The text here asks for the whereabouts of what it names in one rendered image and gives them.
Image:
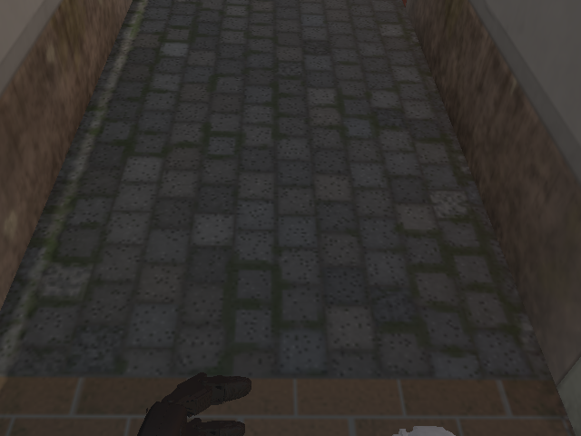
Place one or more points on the robot left hand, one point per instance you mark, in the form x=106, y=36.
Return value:
x=169, y=417

